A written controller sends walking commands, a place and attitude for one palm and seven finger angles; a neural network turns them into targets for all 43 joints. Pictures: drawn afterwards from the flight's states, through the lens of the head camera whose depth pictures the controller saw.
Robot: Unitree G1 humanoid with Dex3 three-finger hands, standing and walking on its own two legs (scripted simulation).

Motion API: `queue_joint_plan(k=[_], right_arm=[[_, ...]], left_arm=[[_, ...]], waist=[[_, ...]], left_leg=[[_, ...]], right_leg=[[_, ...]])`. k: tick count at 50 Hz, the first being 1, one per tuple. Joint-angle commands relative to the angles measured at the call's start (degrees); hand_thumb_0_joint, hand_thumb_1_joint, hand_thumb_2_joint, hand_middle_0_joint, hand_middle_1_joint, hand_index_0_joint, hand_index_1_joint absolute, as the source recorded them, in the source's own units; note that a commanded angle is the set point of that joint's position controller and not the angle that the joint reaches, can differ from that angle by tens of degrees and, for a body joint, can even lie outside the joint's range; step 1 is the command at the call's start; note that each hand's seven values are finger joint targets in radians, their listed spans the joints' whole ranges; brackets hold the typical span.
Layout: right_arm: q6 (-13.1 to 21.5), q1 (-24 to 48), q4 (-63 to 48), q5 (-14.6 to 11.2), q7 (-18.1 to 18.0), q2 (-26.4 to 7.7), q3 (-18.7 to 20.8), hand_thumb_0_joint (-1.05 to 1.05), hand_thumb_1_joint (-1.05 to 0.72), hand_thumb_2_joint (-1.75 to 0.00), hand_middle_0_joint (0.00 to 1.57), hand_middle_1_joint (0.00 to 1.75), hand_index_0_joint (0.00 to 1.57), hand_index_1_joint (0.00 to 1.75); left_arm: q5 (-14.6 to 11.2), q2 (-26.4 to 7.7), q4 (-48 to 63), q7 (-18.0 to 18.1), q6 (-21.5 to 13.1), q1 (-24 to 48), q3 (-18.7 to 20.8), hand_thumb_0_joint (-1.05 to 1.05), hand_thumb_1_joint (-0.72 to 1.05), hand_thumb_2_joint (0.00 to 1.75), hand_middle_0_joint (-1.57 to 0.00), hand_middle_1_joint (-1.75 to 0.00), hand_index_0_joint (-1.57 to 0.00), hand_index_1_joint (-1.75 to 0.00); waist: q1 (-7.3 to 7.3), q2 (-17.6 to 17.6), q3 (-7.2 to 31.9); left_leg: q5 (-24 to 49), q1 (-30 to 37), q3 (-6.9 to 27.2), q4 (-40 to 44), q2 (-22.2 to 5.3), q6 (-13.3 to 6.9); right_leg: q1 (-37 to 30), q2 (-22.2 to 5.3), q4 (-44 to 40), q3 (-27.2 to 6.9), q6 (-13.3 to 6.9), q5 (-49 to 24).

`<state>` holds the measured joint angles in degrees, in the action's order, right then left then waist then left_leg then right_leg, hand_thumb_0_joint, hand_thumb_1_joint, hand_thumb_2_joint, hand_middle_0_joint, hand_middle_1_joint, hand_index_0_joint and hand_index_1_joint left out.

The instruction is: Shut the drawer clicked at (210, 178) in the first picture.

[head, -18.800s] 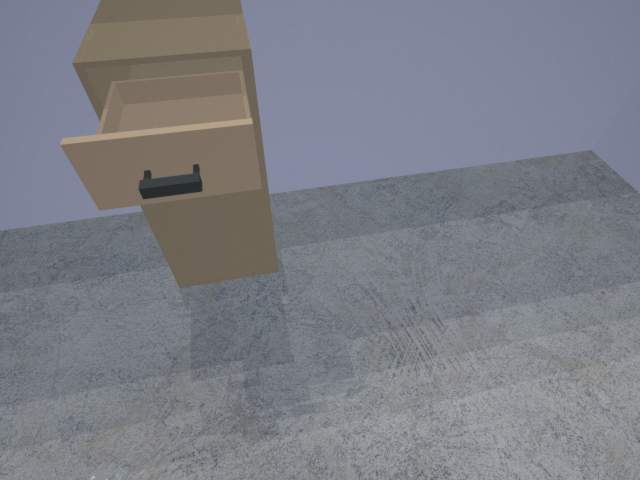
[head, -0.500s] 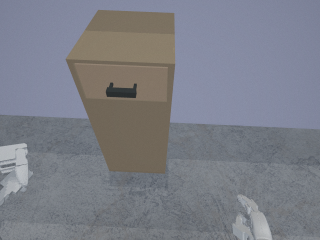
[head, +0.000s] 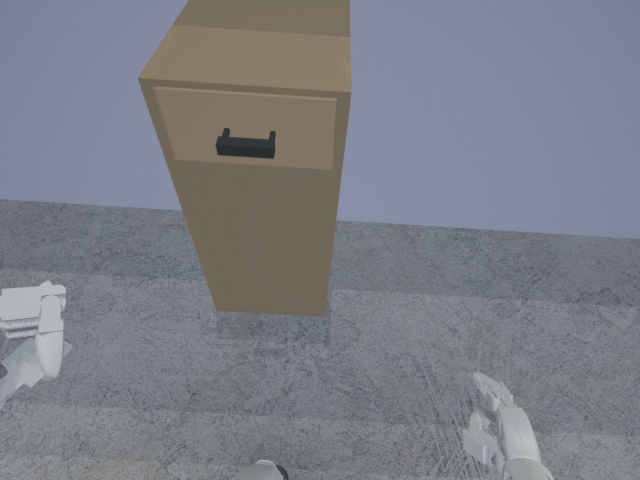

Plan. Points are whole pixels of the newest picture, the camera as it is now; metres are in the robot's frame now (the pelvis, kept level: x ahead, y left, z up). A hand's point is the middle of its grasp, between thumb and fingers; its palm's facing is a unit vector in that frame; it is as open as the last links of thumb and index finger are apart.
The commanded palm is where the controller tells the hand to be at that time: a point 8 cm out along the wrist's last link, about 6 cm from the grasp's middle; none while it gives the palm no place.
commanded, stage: step back with the hand held close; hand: left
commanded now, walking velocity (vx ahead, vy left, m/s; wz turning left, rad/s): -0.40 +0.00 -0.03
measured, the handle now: (247, 140) +0.69 +0.18 +0.00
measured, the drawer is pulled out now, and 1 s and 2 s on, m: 0.00 0.00 0.00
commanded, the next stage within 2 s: stop stepping back and stand still in 0.18 s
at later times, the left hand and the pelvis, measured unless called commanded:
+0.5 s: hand out of the picture +0.07 +0.23 +0.18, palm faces +0.26 -0.85 -0.46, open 3.2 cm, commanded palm +0.02 +0.28 +0.19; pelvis -0.13 +0.00 +0.00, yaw -3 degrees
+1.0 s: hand out of the picture +0.03 +0.24 +0.18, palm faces +0.39 -0.83 -0.40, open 3.2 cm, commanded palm -0.02 +0.28 +0.19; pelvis -0.16 +0.00 +0.01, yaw -2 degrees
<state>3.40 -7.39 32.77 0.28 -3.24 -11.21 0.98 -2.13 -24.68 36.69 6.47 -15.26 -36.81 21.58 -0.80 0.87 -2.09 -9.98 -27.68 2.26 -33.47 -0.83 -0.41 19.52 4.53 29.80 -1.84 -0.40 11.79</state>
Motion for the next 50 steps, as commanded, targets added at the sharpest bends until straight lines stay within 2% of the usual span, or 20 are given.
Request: queue_joint_plan(k=[1,4,6,8,11,15,20,23,25,30,32,33,34,36,39,40,42,45,48,50], right_arm=[[0.69,1.84,-7.15,0.01,-0.80,-5.45,3.71,0.00,-0.90,-0.90,0.20,0.30,0.20,0.30],[0.23,1.89,-7.41,0.09,-1.21,-6.06,2.49,0.00,-0.90,-0.90,0.20,0.30,0.20,0.30],[1.44,2.56,-8.30,0.17,-1.83,-9.03,3.06,0.00,-0.90,-0.90,0.20,0.30,0.20,0.30],[3.93,1.35,-8.71,1.71,-1.41,-8.06,3.38,0.00,-0.90,-0.90,0.20,0.30,0.20,0.30],[5.98,0.14,-6.77,1.71,-0.40,-7.65,3.51,0.00,-0.90,-0.90,0.20,0.30,0.20,0.30],[7.49,-0.65,-4.66,1.50,0.27,-6.99,2.63,0.00,-0.90,-0.90,0.20,0.30,0.20,0.30],[6.07,-0.47,-5.86,1.46,0.02,-6.92,1.27,0.00,-0.90,-0.90,0.20,0.30,0.20,0.30],[4.21,0.95,-5.23,1.79,-0.53,-6.24,0.50,0.00,-0.90,-0.90,0.20,0.30,0.20,0.30],[4.41,-0.02,-4.76,0.00,-0.85,-6.58,1.67,0.00,-0.90,-0.90,0.20,0.30,0.20,0.30],[5.31,1.80,-4.66,-1.01,-2.38,-8.17,0.83,0.00,-0.90,-0.90,0.20,0.30,0.20,0.30],[6.13,-0.02,-4.72,-0.34,-2.59,-7.97,0.22,0.00,-0.90,-0.90,0.20,0.30,0.20,0.30],[6.82,-0.51,-4.68,0.40,-2.54,-7.40,0.24,0.00,-0.90,-0.90,0.20,0.30,0.20,0.30],[7.44,-0.21,-4.62,0.63,-2.13,-7.14,0.29,0.00,-0.90,-0.90,0.20,0.30,0.20,0.30],[7.93,0.54,-5.13,0.28,-1.48,-6.75,0.20,0.00,-0.90,-0.90,0.20,0.30,0.20,0.30],[6.44,1.16,-6.28,0.48,-1.24,-7.42,0.49,0.00,-0.90,-0.90,0.20,0.30,0.20,0.30],[5.42,0.68,-6.61,0.62,-1.12,-7.11,0.93,0.00,-0.90,-0.90,0.20,0.30,0.20,0.30],[4.26,0.10,-5.93,0.36,-0.94,-6.64,1.59,0.00,-0.90,-0.90,0.20,0.30,0.20,0.30],[4.52,-1.90,-4.49,0.00,-1.22,-6.45,1.36,0.00,-0.90,-0.90,0.20,0.30,0.20,0.30],[5.78,-0.37,-3.99,0.06,-2.06,-6.48,0.73,0.00,-0.90,-0.90,0.20,0.30,0.20,0.30],[6.85,0.22,-4.59,0.05,-2.42,-7.49,1.14,0.00,-0.90,-0.90,0.20,0.30,0.20,0.30]], left_arm=[[-0.89,-8.34,6.90,3.37,-2.41,0.32,8.88,0.00,0.90,0.90,-1.40,-1.60,-1.40,-1.60],[-0.40,-6.79,6.60,3.17,-2.26,1.64,6.77,0.00,0.90,0.90,-1.40,-1.60,-1.40,-1.60],[0.55,-8.03,9.74,2.94,-3.51,3.66,7.50,0.00,0.90,0.90,-1.40,-1.60,-1.40,-1.60],[0.78,-7.64,11.02,2.37,-3.72,3.49,7.96,0.00,0.90,0.90,-1.40,-1.60,-1.40,-1.60],[-0.10,-5.55,13.43,2.79,-3.24,3.22,5.40,0.00,0.90,0.90,-1.40,-1.60,-1.40,-1.60],[-0.26,-4.82,13.72,3.19,-2.26,2.55,4.00,0.00,0.90,0.90,-1.40,-1.60,-1.40,-1.60],[-1.30,-8.22,12.54,2.72,0.35,-3.72,7.34,0.00,0.90,0.90,-1.40,-1.60,-1.40,-1.60],[-3.01,-11.75,12.73,2.86,-0.35,-0.98,11.11,0.00,0.90,0.90,-1.40,-1.60,-1.40,-1.60],[-3.27,-9.35,10.49,2.52,1.08,2.70,9.02,0.00,0.90,0.90,-1.40,-1.60,-1.40,-1.60],[-1.00,-5.38,4.71,2.61,1.90,7.21,4.31,0.00,0.90,0.90,-1.40,-1.60,-1.40,-1.60],[-0.70,-6.54,8.46,3.02,0.72,7.55,4.95,0.00,0.90,0.90,-1.40,-1.60,-1.40,-1.60],[-0.47,-6.64,10.28,3.01,0.04,8.28,4.92,0.00,0.90,0.90,-1.40,-1.60,-1.40,-1.60],[0.11,-6.53,10.42,3.08,0.08,7.78,4.64,0.00,0.90,0.90,-1.40,-1.60,-1.40,-1.60],[0.00,-6.80,9.91,3.41,0.64,3.71,5.60,0.00,0.90,0.90,-1.40,-1.60,-1.40,-1.60],[0.57,-6.16,8.10,3.23,0.78,-2.15,5.77,0.00,0.90,0.90,-1.40,-1.60,-1.40,-1.60],[0.66,-7.10,6.39,3.06,0.68,-3.73,6.83,0.00,0.90,0.90,-1.40,-1.60,-1.40,-1.60],[-0.14,-8.11,7.79,3.21,0.07,2.09,7.68,0.00,0.90,0.90,-1.40,-1.60,-1.40,-1.60],[-0.09,-5.38,2.62,3.19,0.04,5.57,5.94,0.00,0.90,0.90,-1.40,-1.60,-1.40,-1.60],[0.60,-3.93,2.07,3.46,-0.17,6.11,3.85,0.00,0.90,0.90,-1.40,-1.60,-1.40,-1.60],[0.74,-3.86,4.78,3.47,-0.51,6.97,2.76,0.00,0.90,0.90,-1.40,-1.60,-1.40,-1.60]], waist=[[-0.39,-9.29,8.38],[-1.23,-4.80,3.98],[-0.19,13.34,6.35],[0.00,16.52,10.05],[0.75,6.27,10.22],[0.35,12.04,10.92],[0.72,12.44,12.00],[0.58,-4.22,10.79],[0.65,-15.12,9.76],[-0.91,2.09,-1.24],[-0.96,15.65,4.89],[-0.93,15.83,5.13],[-0.26,12.09,4.55],[0.98,7.94,4.48],[0.96,10.44,3.15],[0.85,3.60,2.93],[0.57,-13.62,0.74],[-1.37,-7.37,1.30],[-0.32,-2.76,0.81],[0.32,1.57,1.27]], left_leg=[[-9.44,11.44,-0.49,-17.42,2.18,1.08],[-6.13,12.20,1.13,4.60,-0.62,-0.43],[1.00,0.52,12.19,19.63,-11.88,-5.02],[-9.12,-6.09,20.86,24.87,-19.05,-9.61],[2.81,7.61,14.97,18.81,-16.72,-9.52],[-6.99,15.64,12.16,22.70,-13.36,-7.04],[-13.31,15.14,2.85,21.98,-3.75,1.91],[-4.00,21.65,-2.89,-6.78,0.11,1.66],[-4.63,15.02,-1.56,-14.33,1.18,1.64],[-4.46,16.72,-0.67,8.71,-3.00,-1.68],[-4.05,21.87,16.35,17.35,-9.89,-3.68],[-10.31,21.30,24.47,23.44,-13.10,-4.31],[-18.13,16.58,24.90,26.17,-14.47,-5.78],[-20.71,9.89,16.63,25.92,-12.14,-6.43],[-24.32,-3.45,4.81,20.52,-5.24,-1.91],[-20.91,-3.87,1.46,10.51,-1.41,-0.47],[-11.40,-1.01,-1.41,-18.54,1.62,0.74],[-9.66,4.08,-0.99,-14.74,-1.56,0.27],[-5.65,13.74,-3.67,3.93,-0.88,-1.32],[-2.81,16.58,0.51,10.73,-4.09,-2.40]], right_leg=[[12.13,-19.27,-17.51,-13.63,-7.58,2.56],[9.88,-12.72,-10.53,-6.33,-3.06,-0.20],[-4.26,-0.92,8.91,0.87,1.58,-1.00],[-6.68,0.77,30.50,-2.85,1.32,11.69],[3.90,-0.77,30.18,-3.27,1.21,15.32],[3.07,-0.84,18.29,0.73,1.15,17.70],[-12.27,0.40,-13.67,6.64,-1.95,11.92],[5.46,-16.85,-21.41,-5.09,-7.93,9.58],[4.07,-17.52,-19.31,-7.43,-9.14,16.13],[2.99,-11.41,-7.38,1.26,-2.79,10.08],[4.14,-4.36,8.40,5.44,-0.10,9.25],[6.04,-3.02,15.61,3.29,0.08,17.69],[3.86,-3.78,19.30,1.49,-0.23,19.71],[-3.39,-4.76,12.01,2.91,-0.72,17.80],[-18.19,-4.31,-4.00,5.42,-1.65,12.72],[-15.87,-8.11,-10.81,-0.28,-3.17,16.17],[0.48,-24.50,-24.64,-23.23,-10.23,29.23],[3.03,-19.79,-18.76,-10.58,-7.58,20.98],[2.14,-15.29,-14.32,-5.68,-4.74,14.02],[-0.27,-10.99,-9.97,-2.84,-1.54,8.46]])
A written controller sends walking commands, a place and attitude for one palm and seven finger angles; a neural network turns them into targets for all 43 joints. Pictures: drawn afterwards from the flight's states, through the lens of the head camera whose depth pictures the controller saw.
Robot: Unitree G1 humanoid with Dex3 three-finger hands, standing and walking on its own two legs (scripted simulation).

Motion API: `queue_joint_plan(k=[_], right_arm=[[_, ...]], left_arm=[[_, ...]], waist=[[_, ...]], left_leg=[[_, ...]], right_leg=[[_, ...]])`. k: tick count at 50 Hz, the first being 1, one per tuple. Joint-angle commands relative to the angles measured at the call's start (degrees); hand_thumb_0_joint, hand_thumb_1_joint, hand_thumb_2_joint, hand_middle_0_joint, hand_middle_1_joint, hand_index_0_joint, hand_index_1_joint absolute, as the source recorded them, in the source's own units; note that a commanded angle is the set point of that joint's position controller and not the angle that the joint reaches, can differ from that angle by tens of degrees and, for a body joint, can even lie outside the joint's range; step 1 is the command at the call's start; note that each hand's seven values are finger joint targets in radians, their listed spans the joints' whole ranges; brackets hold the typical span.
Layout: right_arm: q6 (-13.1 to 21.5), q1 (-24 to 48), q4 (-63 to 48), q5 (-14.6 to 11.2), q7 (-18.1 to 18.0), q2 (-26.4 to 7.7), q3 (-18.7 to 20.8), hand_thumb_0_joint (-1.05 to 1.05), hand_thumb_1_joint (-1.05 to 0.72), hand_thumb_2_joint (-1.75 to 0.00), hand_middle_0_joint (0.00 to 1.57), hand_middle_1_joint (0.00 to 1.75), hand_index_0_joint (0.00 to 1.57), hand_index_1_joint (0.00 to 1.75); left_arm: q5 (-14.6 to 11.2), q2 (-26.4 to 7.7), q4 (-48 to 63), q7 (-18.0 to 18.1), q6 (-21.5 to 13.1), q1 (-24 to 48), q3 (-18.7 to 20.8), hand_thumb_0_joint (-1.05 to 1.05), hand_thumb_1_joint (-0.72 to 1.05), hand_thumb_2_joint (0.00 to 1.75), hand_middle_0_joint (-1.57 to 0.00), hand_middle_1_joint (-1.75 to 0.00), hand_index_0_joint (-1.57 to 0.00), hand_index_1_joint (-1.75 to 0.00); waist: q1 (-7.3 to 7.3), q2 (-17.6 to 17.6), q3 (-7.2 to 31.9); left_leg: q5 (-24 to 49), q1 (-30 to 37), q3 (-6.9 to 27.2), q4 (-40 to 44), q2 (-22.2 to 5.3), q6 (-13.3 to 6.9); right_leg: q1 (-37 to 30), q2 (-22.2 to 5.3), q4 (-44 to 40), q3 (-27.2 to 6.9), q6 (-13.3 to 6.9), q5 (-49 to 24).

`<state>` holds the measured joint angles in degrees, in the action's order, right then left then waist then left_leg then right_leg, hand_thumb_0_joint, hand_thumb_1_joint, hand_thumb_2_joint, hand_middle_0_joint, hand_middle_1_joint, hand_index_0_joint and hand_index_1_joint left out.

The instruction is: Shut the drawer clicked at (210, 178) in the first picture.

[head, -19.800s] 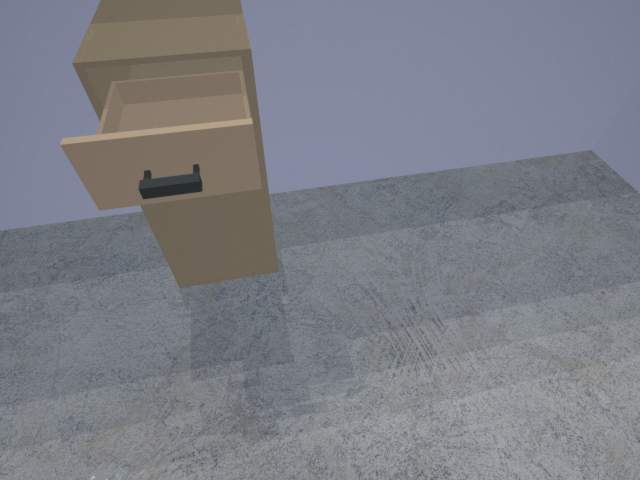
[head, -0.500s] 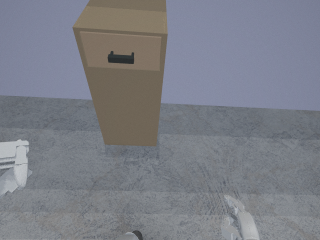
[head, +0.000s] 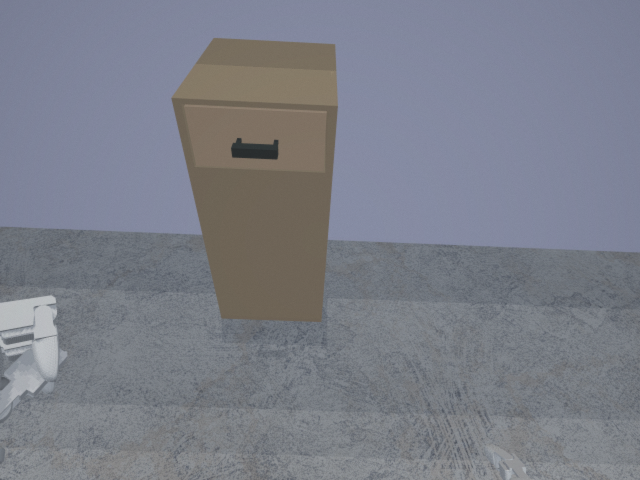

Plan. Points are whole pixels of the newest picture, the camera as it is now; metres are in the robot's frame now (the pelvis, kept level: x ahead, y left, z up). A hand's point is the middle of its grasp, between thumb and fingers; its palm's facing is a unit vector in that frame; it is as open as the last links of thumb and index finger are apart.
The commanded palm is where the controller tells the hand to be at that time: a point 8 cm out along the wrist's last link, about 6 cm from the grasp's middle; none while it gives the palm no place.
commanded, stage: stop stepping back and stand still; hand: left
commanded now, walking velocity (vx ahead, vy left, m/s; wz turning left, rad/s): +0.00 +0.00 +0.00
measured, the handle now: (256, 146) +0.84 +0.20 -0.01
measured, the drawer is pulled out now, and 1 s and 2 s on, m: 0.00 0.00 0.00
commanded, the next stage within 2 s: let the arm hang, fingers relaxed in 0.02 s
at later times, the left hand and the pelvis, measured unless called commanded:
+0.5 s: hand out of the picture -0.04 +0.21 -0.18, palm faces +0.09 -0.97 -0.21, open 3.5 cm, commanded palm none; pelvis -0.02 +0.01 +0.00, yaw +3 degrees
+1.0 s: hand out of the picture -0.03 +0.16 -0.17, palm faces +0.10 -0.98 -0.16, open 7.2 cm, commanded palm none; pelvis -0.01 +0.01 +0.00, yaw +2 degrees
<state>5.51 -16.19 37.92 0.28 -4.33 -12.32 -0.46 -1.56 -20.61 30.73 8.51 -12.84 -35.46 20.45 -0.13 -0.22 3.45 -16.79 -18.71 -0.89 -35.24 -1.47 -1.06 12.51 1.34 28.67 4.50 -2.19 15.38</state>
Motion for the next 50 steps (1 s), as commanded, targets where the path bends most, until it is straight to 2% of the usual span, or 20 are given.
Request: queue_joint_plan(k=[1,2,3,5,6,7,8,10,12,14,16,18,20,21,24,26,31,35,38,50], right_arm=[[5.04,9.48,-10.39,-0.06,-1.19,-7.06,2.63,0.00,-0.90,-0.90,0.20,0.30,0.20,0.30],[5.15,9.25,-10.06,-0.19,-1.03,-6.72,2.58,0.00,-0.90,-0.90,0.20,0.30,0.20,0.30],[5.07,9.27,-10.13,0.09,-0.85,-6.00,1.86,0.00,-0.90,-0.90,0.20,0.30,0.20,0.30],[5.60,9.84,-10.43,0.32,-0.71,-6.21,1.80,0.00,-0.90,-0.90,0.20,0.30,0.20,0.30],[5.64,11.25,4.35,0.59,4.55,-18.58,6.22,0.00,-0.90,-0.90,0.20,0.30,0.20,0.30],[1.48,7.61,3.18,-0.52,4.62,-12.26,5.32,0.00,-0.90,-0.90,0.20,0.30,0.20,0.30],[0.18,6.36,2.77,-0.17,4.47,-9.66,4.15,0.00,-0.90,-0.90,0.20,0.30,0.20,0.30],[-1.24,5.36,2.31,0.48,4.33,-9.33,3.35,0.00,-0.90,-0.90,0.20,0.30,0.20,0.30],[-2.31,6.25,3.56,0.88,4.13,-9.49,3.08,0.00,-0.90,-0.90,0.20,0.30,0.20,0.30],[-3.70,6.54,5.75,1.25,4.06,-8.78,2.67,0.00,-0.90,-0.90,0.20,0.30,0.20,0.30],[-4.73,6.98,7.93,1.62,3.97,-7.62,1.84,0.00,-0.90,-0.90,0.20,0.30,0.20,0.30],[-5.17,6.52,10.09,1.43,3.67,-6.87,1.61,0.00,-0.90,-0.90,0.20,0.30,0.20,0.30],[-5.39,5.04,12.23,1.11,3.40,-6.68,1.69,0.00,-0.90,-0.90,0.20,0.30,0.20,0.30],[-5.62,4.07,13.48,1.18,3.21,-5.80,1.73,0.00,-0.90,-0.90,0.20,0.30,0.20,0.30],[-6.08,1.28,16.39,1.09,2.91,-4.37,1.96,0.00,-0.90,-0.90,0.20,0.30,0.20,0.30],[-6.21,-1.28,18.02,0.85,2.80,-4.25,2.21,0.00,-0.90,-0.90,0.20,0.30,0.20,0.30],[-6.34,-4.82,21.70,0.70,2.57,-2.87,2.28,0.00,-0.90,-0.90,0.20,0.30,0.20,0.30],[-6.35,-6.41,23.44,0.51,2.51,-1.79,2.18,0.00,-0.90,-0.90,0.20,0.30,0.20,0.30],[-6.22,-7.51,24.66,0.62,2.45,-0.48,2.04,0.00,-0.90,-0.90,0.20,0.30,0.20,0.30],[-5.97,-8.04,25.81,0.92,2.22,3.04,1.80,0.00,-0.90,-0.90,0.20,0.30,0.20,0.30]], left_arm=[[0.14,-8.61,13.05,1.33,-3.13,6.20,4.08,0.00,0.90,0.90,-1.40,-1.60,-1.40,-1.60],[0.02,-9.33,12.34,1.12,-3.18,4.63,4.89,0.00,0.90,0.90,-1.40,-1.60,-1.40,-1.60],[0.21,-9.21,13.33,0.97,-3.17,4.83,5.17,0.00,0.90,0.90,-1.40,-1.60,-1.40,-1.60],[0.58,-10.02,15.13,1.05,-3.45,4.96,5.86,0.00,0.90,0.90,-1.40,-1.60,-1.40,-1.60],[5.45,-1.60,-35.62,-7.32,7.27,9.73,-13.87,0.00,0.90,0.90,-1.40,-1.60,-1.40,-1.60],[3.99,0.38,-37.85,-8.25,11.62,8.00,-12.79,0.00,0.90,0.90,-1.36,-1.56,-1.36,-1.56],[3.85,2.23,-39.98,-8.45,12.35,9.03,-14.17,0.00,0.90,0.90,-1.32,-1.51,-1.32,-1.51],[4.16,0.78,-45.24,-8.65,12.59,13.60,-14.73,0.00,0.90,0.90,-1.24,-1.43,-1.24,-1.43],[3.95,-0.02,-52.43,-8.67,12.72,15.89,-15.19,0.00,0.90,0.90,-1.16,-1.34,-1.16,-1.34],[3.61,-0.51,-60.07,-8.38,13.33,18.97,-16.06,0.00,0.90,0.90,-1.08,-1.25,-1.08,-1.25],[3.16,0.63,-67.43,-8.13,13.97,19.25,-17.16,0.00,0.90,0.90,-1.00,-1.17,-1.00,-1.17],[2.94,0.56,-74.16,-8.05,13.82,18.43,-17.60,0.00,0.90,0.90,-0.92,-1.08,-0.92,-1.08],[2.79,0.54,-79.27,-8.01,13.48,17.32,-17.81,0.00,0.90,0.90,-0.84,-0.99,-0.84,-0.99],[2.53,1.75,-81.73,-7.93,13.37,16.28,-17.84,0.00,0.90,0.90,-0.80,-0.95,-0.80,-0.95],[2.53,2.76,-86.86,-7.87,13.25,14.25,-17.96,0.00,0.90,0.90,-0.68,-0.82,-0.68,-0.82],[2.49,2.97,-89.10,-7.75,13.12,13.76,-18.28,0.00,0.90,0.90,-0.60,-0.73,-0.60,-0.73],[2.35,4.09,-93.44,-7.37,13.07,10.98,-18.75,0.00,0.90,0.90,-0.40,-0.52,-0.40,-0.52],[2.30,4.70,-95.40,-6.99,12.88,9.63,-18.94,0.00,0.90,0.90,-0.24,-0.34,-0.24,-0.34],[2.19,5.60,-95.97,-6.74,12.72,9.74,-18.86,0.00,0.90,0.90,-0.20,-0.30,-0.20,-0.30],[2.26,8.53,-95.19,-6.15,12.76,10.99,-18.46,0.00,0.90,0.90,-0.20,-0.30,-0.20,-0.30]], waist=[[0.23,2.54,-3.04],[-0.02,2.64,-1.71],[-0.32,6.54,-2.36],[0.06,8.04,-2.37],[-1.13,6.74,-6.12],[0.17,3.36,-0.44],[0.42,-0.94,1.86],[0.15,-10.02,2.38],[0.42,-12.25,1.73],[-0.07,-6.95,-1.07],[0.56,4.58,-4.15],[0.88,7.36,-4.83],[0.96,6.47,-4.21],[0.89,9.29,-4.03],[0.65,10.54,-4.34],[0.33,4.36,-5.25],[0.30,2.77,-7.48],[0.40,-1.24,-8.56],[-0.10,-1.68,-8.98],[0.35,1.23,-11.86]], left_leg=[[8.50,7.52,5.98,12.71,-5.03,-2.30],[7.23,6.99,6.47,13.27,-5.50,-2.29],[5.72,4.83,7.81,15.72,-5.38,-2.26],[3.20,1.65,10.12,18.87,-6.27,-2.35],[21.15,-4.28,10.01,7.64,-5.57,-3.17],[22.78,-0.71,6.01,6.26,-4.99,-2.02],[18.54,-0.27,6.89,5.16,-5.25,-1.97],[16.76,-0.72,9.02,5.42,-4.71,-2.44],[15.26,0.07,7.57,4.24,-2.87,-2.20],[13.29,1.44,7.27,5.75,-2.00,-1.83],[8.33,-0.91,9.24,11.15,-3.09,-2.02],[2.77,-2.02,9.69,14.19,-3.08,-1.87],[0.98,-0.22,9.77,15.02,-2.91,-1.66],[-1.01,0.37,9.20,15.59,-3.04,-1.55],[-5.71,0.63,9.29,17.04,-2.85,-1.54],[-4.84,1.67,9.43,16.91,-3.23,-1.75],[-4.61,2.65,9.19,17.29,-3.28,-2.04],[-1.66,3.15,7.69,15.66,-2.61,-1.97],[1.43,4.88,6.39,14.25,-2.19,-1.66],[3.56,2.08,5.76,13.97,-2.07,-1.20]], right_leg=[[4.29,-5.66,-6.11,-7.94,1.58,-1.09],[3.12,-5.18,-5.72,-7.16,2.15,-0.41],[2.08,-4.09,-4.61,-5.84,2.17,0.09],[-1.32,-2.71,-2.64,-4.38,2.53,-0.43],[4.02,-6.26,4.98,-3.74,1.63,-13.79],[1.69,-6.63,3.11,-5.06,1.66,-11.96],[2.32,-6.37,2.62,-4.69,1.05,-8.02],[0.78,-6.23,1.67,-4.63,0.12,-6.65],[0.77,-8.26,-0.75,-5.90,-1.06,-7.36],[3.15,-8.72,-2.37,-6.33,-1.60,-3.44],[2.55,-6.70,-3.06,-5.82,-0.58,2.65],[0.26,-6.12,-4.72,-5.86,-0.35,3.43],[-0.37,-6.18,-6.24,-5.76,-0.63,3.24],[-0.27,-6.43,-7.20,-5.70,-0.74,3.93],[-0.44,-6.23,-8.47,-5.09,-1.11,4.96],[0.52,-6.54,-9.41,-4.67,-1.15,5.80],[2.81,-6.76,-9.73,-4.16,-1.29,7.72],[3.67,-7.23,-10.58,-4.70,-1.55,8.68],[5.28,-7.82,-10.82,-5.01,-1.77,9.15],[4.51,-7.28,-9.90,-4.67,-1.58,6.95]])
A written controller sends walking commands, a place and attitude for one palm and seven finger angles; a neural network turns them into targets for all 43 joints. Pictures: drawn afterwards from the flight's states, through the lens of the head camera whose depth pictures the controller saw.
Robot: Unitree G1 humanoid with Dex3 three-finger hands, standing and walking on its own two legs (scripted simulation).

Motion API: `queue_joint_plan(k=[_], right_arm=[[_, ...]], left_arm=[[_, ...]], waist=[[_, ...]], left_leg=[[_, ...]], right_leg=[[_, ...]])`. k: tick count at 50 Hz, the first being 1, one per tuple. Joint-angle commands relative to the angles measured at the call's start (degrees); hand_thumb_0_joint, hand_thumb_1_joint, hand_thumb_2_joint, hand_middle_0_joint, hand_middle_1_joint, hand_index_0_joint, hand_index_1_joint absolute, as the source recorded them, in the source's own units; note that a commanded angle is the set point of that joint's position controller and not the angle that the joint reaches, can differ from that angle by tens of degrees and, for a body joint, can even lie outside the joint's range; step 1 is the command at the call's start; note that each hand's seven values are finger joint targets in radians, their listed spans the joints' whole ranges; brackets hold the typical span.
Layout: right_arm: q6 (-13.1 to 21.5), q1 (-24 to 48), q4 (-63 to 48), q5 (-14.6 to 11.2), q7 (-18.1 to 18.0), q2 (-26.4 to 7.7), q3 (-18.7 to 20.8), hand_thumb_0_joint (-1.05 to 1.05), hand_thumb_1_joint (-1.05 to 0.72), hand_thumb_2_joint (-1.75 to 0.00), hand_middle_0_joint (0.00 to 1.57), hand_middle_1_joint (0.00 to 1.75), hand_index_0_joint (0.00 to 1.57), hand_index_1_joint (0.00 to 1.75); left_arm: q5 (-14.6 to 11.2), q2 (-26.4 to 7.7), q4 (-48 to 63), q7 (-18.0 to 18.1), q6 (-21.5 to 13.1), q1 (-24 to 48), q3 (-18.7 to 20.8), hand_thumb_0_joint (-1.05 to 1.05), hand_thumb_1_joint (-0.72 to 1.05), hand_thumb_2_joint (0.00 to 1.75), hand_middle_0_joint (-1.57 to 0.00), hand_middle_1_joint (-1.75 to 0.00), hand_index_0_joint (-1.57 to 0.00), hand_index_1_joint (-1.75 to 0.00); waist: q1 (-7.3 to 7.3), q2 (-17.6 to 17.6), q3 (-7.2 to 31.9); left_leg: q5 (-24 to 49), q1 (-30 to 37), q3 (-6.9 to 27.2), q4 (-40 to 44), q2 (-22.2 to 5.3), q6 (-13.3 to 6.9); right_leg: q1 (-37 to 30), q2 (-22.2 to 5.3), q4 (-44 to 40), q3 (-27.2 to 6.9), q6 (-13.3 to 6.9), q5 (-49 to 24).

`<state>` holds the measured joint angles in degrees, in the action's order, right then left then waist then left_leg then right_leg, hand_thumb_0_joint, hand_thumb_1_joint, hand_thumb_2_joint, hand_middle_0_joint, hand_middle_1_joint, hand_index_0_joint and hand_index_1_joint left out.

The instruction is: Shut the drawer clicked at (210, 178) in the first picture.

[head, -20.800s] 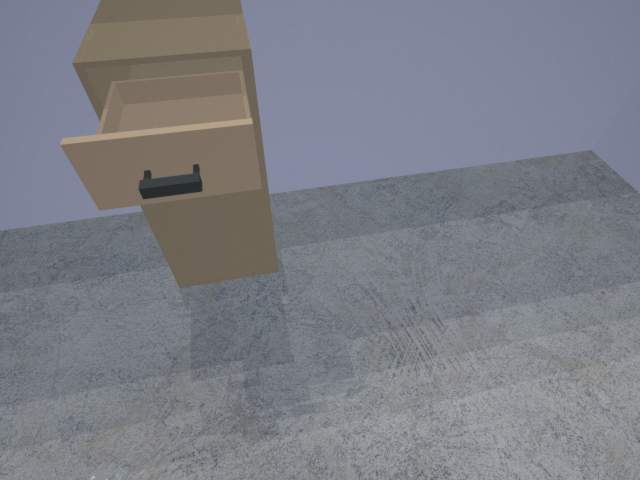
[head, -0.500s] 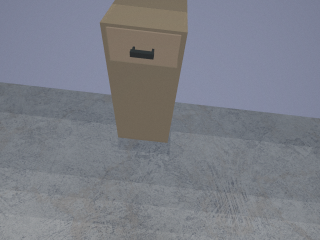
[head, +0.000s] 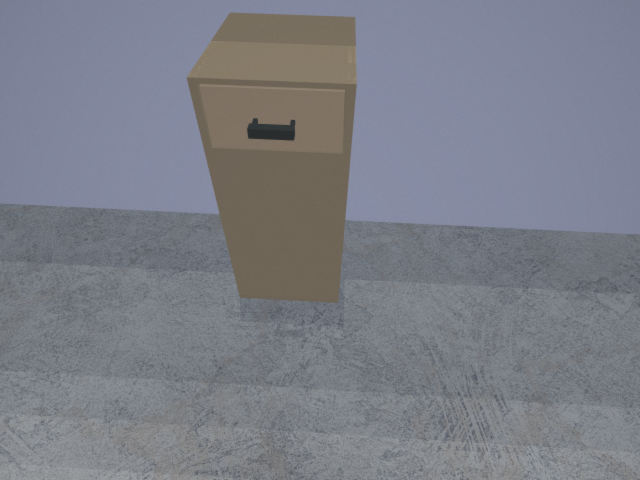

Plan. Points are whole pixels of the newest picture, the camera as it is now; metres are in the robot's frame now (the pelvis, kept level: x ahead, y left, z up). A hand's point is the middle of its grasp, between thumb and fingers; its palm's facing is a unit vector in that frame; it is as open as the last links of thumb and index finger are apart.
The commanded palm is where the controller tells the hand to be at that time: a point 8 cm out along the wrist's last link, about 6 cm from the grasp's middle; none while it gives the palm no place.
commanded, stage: let the arm hang, fingers relaxed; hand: left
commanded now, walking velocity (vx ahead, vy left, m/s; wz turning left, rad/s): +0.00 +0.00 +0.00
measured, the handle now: (272, 127) +0.85 +0.16 -0.01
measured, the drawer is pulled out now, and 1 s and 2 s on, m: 0.00 0.00 0.00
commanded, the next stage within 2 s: look to check the result in 0.22 s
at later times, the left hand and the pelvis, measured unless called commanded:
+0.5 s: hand out of the picture -0.01 +0.15 -0.17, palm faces +0.06 -0.98 -0.17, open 7.4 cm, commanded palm none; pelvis +0.02 -0.01 +0.00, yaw +0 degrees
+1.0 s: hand out of the picture +0.02 +0.14 -0.17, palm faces +0.06 -0.98 -0.18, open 7.4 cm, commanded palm none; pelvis +0.03 -0.02 +0.00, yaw +0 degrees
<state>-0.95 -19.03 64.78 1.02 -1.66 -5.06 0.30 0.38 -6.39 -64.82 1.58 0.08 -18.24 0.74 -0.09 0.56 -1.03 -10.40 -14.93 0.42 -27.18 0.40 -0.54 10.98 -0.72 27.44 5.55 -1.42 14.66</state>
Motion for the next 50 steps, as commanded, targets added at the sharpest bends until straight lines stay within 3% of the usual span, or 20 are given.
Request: queue_joint_plan(k=[1,6,10,14,17,35,40,50], right_arm=[[0.61,-5.02,-1.07,0.23,-0.46,-3.85,1.03,0.00,-0.90,-0.90,0.20,0.30,0.20,0.30],[0.73,-4.70,-1.21,0.17,-0.66,-3.53,1.14,0.00,-0.90,-0.90,0.20,0.30,0.20,0.30],[0.99,-4.89,-1.28,0.01,-0.75,-4.03,1.26,0.00,-0.90,-0.90,0.20,0.30,0.20,0.30],[1.09,-4.46,-0.93,0.03,-0.93,-4.27,1.08,0.00,-0.90,-0.90,0.20,0.30,0.20,0.30],[0.98,-4.18,-0.87,-0.02,-0.93,-4.46,1.09,0.00,-0.90,-0.90,0.20,0.30,0.20,0.30],[1.01,-2.52,-0.40,-0.17,-1.03,-5.53,0.97,0.00,-0.90,-0.90,0.20,0.30,0.20,0.30],[1.19,-2.23,-0.38,-0.15,-1.10,-5.65,0.97,0.00,-0.90,-0.90,0.20,0.30,0.20,0.30],[1.03,-2.55,-0.15,-0.11,-1.10,-5.40,0.93,0.00,-0.90,-0.90,0.20,0.30,0.20,0.30]], left_arm=[[0.29,-5.55,0.51,0.73,-0.16,-5.89,1.34,0.00,0.90,0.90,-0.20,-0.30,-0.20,-0.30],[0.22,-5.12,0.60,0.69,-0.30,-5.34,1.44,0.00,0.90,0.90,-0.20,-0.30,-0.20,-0.30],[0.19,-5.30,1.00,0.73,-0.64,-4.89,1.54,0.00,0.90,0.90,-0.20,-0.30,-0.20,-0.30],[0.07,-5.14,0.54,0.69,-0.57,-4.94,1.48,0.00,0.90,0.90,-0.20,-0.30,-0.20,-0.30],[0.12,-5.02,0.37,0.73,-0.58,-4.98,1.39,0.00,0.90,0.90,-0.20,-0.30,-0.20,-0.30],[0.12,-5.53,-0.33,0.84,-0.72,-4.65,1.17,0.00,0.90,0.90,-0.20,-0.30,-0.20,-0.30],[0.10,-5.70,-0.28,0.88,-0.91,-4.55,1.30,0.00,0.90,0.90,-0.20,-0.30,-0.20,-0.30],[0.02,-5.87,0.04,0.89,-0.87,-4.03,1.41,0.00,0.90,0.90,-0.20,-0.30,-0.20,-0.30]], waist=[[0.30,1.07,-7.22],[0.37,0.35,-6.90],[0.16,0.01,-4.21],[0.18,1.07,-3.81],[0.16,-0.32,-4.40],[0.19,0.09,-5.15],[0.23,-0.03,-3.72],[0.26,-0.54,-4.23]], left_leg=[[-2.44,-1.76,4.47,6.11,-3.91,-1.78],[-0.66,-1.41,4.02,5.45,-3.97,-1.58],[4.03,0.82,3.55,4.51,-4.47,-1.53],[4.62,1.48,3.97,5.11,-4.83,-1.63],[4.40,1.71,3.68,5.13,-4.84,-1.60],[5.57,3.18,3.20,5.50,-5.15,-1.25],[8.02,4.15,2.81,5.02,-5.18,-1.19],[7.15,4.00,2.64,4.99,-5.07,-1.01]], right_leg=[[5.49,-5.36,-8.43,-5.61,-2.28,6.68],[4.48,-5.46,-8.83,-5.85,-2.30,5.06],[2.52,-5.53,-8.22,-5.45,-2.16,0.64],[1.67,-5.35,-8.04,-5.36,-2.04,-0.76],[1.79,-5.39,-8.60,-5.50,-2.01,-0.54],[1.16,-5.22,-9.37,-5.76,-1.82,-2.28],[-0.36,-5.54,-8.91,-5.66,-1.85,-6.46],[-0.53,-5.53,-9.61,-5.69,-1.91,-5.63]])
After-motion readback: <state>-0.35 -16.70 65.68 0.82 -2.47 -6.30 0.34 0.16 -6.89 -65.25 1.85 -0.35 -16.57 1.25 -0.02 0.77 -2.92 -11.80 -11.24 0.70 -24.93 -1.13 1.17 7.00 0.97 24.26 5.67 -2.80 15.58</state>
